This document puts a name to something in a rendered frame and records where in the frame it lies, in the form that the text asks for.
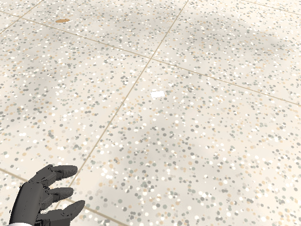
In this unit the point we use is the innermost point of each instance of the left robot hand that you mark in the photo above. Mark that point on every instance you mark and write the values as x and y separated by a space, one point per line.
36 195

